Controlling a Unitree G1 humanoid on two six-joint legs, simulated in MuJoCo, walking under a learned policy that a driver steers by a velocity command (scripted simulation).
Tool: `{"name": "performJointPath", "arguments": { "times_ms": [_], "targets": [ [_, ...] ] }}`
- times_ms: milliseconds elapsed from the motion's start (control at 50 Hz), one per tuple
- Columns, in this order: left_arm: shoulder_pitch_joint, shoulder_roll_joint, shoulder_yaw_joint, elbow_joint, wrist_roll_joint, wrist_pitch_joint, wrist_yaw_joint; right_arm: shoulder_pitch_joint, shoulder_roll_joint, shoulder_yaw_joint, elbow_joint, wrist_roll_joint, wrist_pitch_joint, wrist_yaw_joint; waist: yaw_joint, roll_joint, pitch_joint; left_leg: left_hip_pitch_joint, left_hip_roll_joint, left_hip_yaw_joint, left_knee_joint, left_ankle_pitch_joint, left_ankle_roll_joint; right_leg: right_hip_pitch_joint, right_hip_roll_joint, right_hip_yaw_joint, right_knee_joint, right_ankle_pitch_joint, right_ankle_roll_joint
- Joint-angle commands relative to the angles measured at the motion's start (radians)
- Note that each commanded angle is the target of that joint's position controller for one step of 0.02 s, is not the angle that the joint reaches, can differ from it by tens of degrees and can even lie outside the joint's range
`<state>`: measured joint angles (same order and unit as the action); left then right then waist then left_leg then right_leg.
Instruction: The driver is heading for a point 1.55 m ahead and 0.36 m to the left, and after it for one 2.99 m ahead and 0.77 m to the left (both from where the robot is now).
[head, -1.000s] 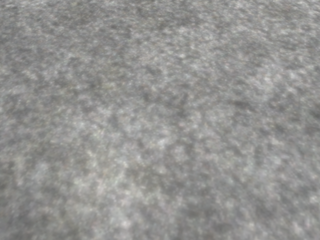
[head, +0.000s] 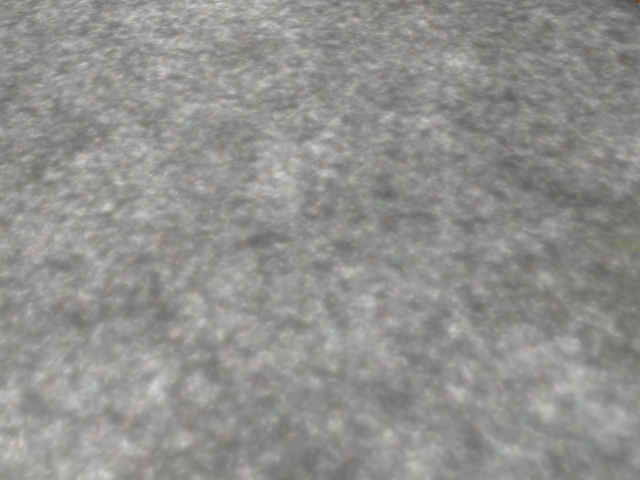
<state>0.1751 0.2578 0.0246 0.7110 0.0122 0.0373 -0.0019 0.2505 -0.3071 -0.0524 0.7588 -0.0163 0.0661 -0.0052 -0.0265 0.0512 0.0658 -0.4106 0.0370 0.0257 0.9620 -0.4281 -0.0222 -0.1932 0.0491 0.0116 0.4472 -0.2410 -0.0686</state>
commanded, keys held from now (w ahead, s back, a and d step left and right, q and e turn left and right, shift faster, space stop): no key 1.00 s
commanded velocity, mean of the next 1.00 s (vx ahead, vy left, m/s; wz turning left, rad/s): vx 0.00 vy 0.00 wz -0.06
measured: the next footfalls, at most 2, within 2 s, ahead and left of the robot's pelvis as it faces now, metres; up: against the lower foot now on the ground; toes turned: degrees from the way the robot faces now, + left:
left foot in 0.28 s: +0.02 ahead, +0.12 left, +0.00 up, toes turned -2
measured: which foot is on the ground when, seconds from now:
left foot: up 0.00-0.26, down 0.28-1.00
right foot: down 0.00-1.00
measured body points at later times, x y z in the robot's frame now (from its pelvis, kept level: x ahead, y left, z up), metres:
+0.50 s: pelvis -0.01 +0.01 +0.00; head -0.01 +0.02 +0.45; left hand +0.06 +0.27 -0.14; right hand +0.05 -0.24 -0.13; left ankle -0.02 +0.12 -0.74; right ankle +0.00 -0.08 -0.74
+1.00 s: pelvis -0.01 +0.03 +0.00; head -0.01 +0.03 +0.45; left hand -0.01 +0.26 -0.16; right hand -0.01 -0.20 -0.15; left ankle -0.02 +0.12 -0.74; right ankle +0.00 -0.08 -0.74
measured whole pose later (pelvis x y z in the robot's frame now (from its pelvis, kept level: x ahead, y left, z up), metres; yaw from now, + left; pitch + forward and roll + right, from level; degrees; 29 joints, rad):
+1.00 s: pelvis -0.01 +0.03 +0.00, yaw -1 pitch -2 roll +0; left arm 0.26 0.18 -0.02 1.16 0.01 0.00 0.04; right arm 0.28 -0.17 0.02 1.11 -0.01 -0.01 -0.04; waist 0.00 0.00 0.03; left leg -0.13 -0.04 0.00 0.38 -0.22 0.04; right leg -0.15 0.05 0.04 0.36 -0.18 -0.02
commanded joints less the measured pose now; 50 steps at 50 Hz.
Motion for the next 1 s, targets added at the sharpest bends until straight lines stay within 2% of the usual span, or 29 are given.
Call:
{"name": "performJointPath", "arguments": {
  "times_ms": [20,60,140,200,220,240,260,280,300,320,340,380,400,480,660,1000],
  "targets": [
    [-0.006,0.119,0.023,-0.039,-0.003,-0.023,0.014,0.041,-0.079,-0.021,-0.025,0.001,-0.006,0.007,0.008,-0.161,-0.104,-0.020,-0.005,-0.027,0.024,0.052,-0.010,0.113,-0.228,0.165,-0.139,0.552,-0.122],
    [0.009,0.118,0.019,-0.021,0.000,-0.028,0.015,0.020,-0.058,-0.014,-0.020,0.004,0.000,0.007,0.021,-0.161,-0.089,-0.008,-0.005,-0.031,-0.061,0.049,-0.014,0.120,-0.230,0.176,-0.152,0.467,-0.124],
    [0.026,0.123,0.015,0.016,0.010,-0.028,0.016,-0.006,-0.041,-0.006,-0.004,0.003,0.003,-0.005,0.043,-0.181,-0.060,0.069,-0.020,-0.028,-0.236,0.015,0.000,0.079,-0.234,0.212,-0.156,0.318,-0.134],
    [0.019,0.122,0.012,0.041,0.012,-0.029,0.018,0.011,-0.035,-0.001,0.021,0.010,-0.005,-0.018,0.038,-0.170,-0.064,0.150,-0.036,-0.026,-0.359,0.023,0.018,0.043,-0.238,0.247,-0.139,0.291,-0.138],
    [0.005,0.118,0.009,0.048,0.009,-0.029,0.020,0.029,-0.026,0.002,0.035,0.011,-0.011,-0.023,0.021,-0.156,-0.068,0.196,-0.039,-0.022,-0.440,0.073,0.025,0.029,-0.230,0.248,-0.124,0.280,-0.126],
    [-0.012,0.111,0.006,0.055,0.003,-0.029,0.023,0.056,-0.012,0.008,0.052,0.008,-0.019,-0.026,-0.004,-0.134,-0.072,0.273,-0.035,-0.021,-0.570,0.187,0.034,-0.003,-0.215,0.241,-0.107,0.260,-0.100],
    [-0.003,0.092,-0.002,0.062,-0.001,-0.035,0.024,0.066,-0.023,0.011,0.063,-0.002,-0.033,-0.030,-0.008,-0.098,-0.087,0.371,0.011,-0.078,-0.645,0.306,0.041,-0.058,-0.202,0.243,-0.102,0.215,-0.058],
    [0.018,0.065,-0.011,0.068,0.000,-0.041,0.022,0.071,-0.059,0.010,0.065,-0.015,-0.048,-0.033,0.011,-0.037,-0.106,0.431,0.112,-0.183,-0.670,0.377,0.059,-0.099,-0.160,0.212,-0.071,0.154,-0.021],
    [0.062,0.060,-0.006,0.088,-0.006,-0.036,0.017,-0.008,-0.103,0.004,0.068,0.001,-0.054,-0.026,0.078,0.062,-0.049,0.280,0.141,-0.212,-0.640,0.408,0.096,-0.036,-0.065,0.133,-0.122,0.063,-0.005],
    [0.051,0.081,-0.005,0.120,0.005,-0.032,0.020,-0.037,-0.059,0.013,0.068,0.005,-0.060,-0.014,0.055,0.046,-0.044,0.221,0.127,-0.197,-0.646,0.348,0.094,0.051,-0.070,0.130,-0.131,0.079,0.003],
    [0.042,0.098,0.002,0.138,0.004,-0.032,0.021,-0.027,-0.040,0.019,0.078,0.005,-0.066,-0.010,0.038,0.030,-0.029,0.211,0.093,-0.164,-0.651,0.313,0.074,0.065,-0.080,0.139,-0.126,0.110,0.000],
    [0.044,0.104,0.006,0.166,0.001,-0.034,0.019,0.003,-0.040,0.021,0.111,0.007,-0.070,-0.017,0.029,0.036,-0.031,0.230,0.067,-0.142,-0.658,0.304,0.060,0.071,-0.096,0.144,-0.117,0.158,-0.006],
    [0.049,0.095,0.004,0.178,0.001,-0.037,0.019,0.012,-0.039,0.021,0.126,0.009,-0.071,-0.020,0.029,0.031,-0.034,0.247,0.065,-0.141,-0.657,0.307,0.061,0.061,-0.100,0.146,-0.123,0.161,-0.005],
    [0.061,0.072,-0.002,0.244,-0.002,-0.038,0.026,0.012,-0.026,0.026,0.164,0.006,-0.070,-0.023,0.025,-0.028,-0.020,0.258,0.067,-0.142,-0.661,0.276,0.073,0.036,-0.097,0.143,-0.147,0.130,0.009],
    [0.089,0.058,-0.012,0.347,-0.003,-0.037,0.034,0.020,-0.004,0.039,0.247,0.006,-0.074,-0.026,0.028,-0.048,-0.013,0.246,0.059,-0.143,-0.670,0.260,0.081,0.040,-0.104,0.139,-0.152,0.129,0.017],
    [0.133,0.006,-0.029,0.443,-0.004,-0.037,0.043,0.083,0.048,0.059,0.343,0.006,-0.077,-0.034,0.030,-0.042,0.001,0.226,0.047,-0.141,-0.665,0.273,0.083,0.033,-0.111,0.124,-0.133,0.139,0.021]
  ]
}}
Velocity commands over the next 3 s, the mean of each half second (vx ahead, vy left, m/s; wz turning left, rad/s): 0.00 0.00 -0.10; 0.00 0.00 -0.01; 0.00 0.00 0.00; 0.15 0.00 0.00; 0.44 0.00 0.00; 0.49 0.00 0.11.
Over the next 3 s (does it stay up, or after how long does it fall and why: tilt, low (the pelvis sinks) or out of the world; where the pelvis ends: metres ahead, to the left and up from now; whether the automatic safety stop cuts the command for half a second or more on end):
stays up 0.58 -0.03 -0.01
